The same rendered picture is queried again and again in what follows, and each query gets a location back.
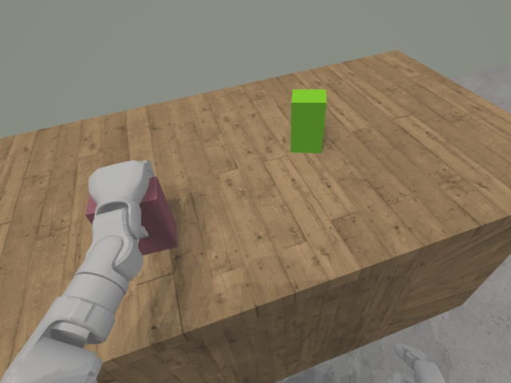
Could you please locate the left robot forearm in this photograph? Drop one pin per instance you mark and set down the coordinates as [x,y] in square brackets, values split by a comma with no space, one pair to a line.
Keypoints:
[85,312]

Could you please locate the table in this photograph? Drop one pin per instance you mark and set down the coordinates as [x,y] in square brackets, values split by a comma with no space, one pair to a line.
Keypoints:
[284,260]

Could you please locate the left robot hand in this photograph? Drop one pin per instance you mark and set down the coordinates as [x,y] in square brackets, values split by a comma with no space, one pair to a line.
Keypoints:
[128,179]

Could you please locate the sponge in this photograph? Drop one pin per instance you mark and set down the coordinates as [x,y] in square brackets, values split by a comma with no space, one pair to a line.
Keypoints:
[156,217]

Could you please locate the robot left upper arm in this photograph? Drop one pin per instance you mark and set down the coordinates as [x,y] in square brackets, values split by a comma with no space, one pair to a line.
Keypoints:
[52,361]

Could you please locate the right robot hand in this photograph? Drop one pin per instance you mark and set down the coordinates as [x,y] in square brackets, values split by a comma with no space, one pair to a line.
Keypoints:
[424,371]

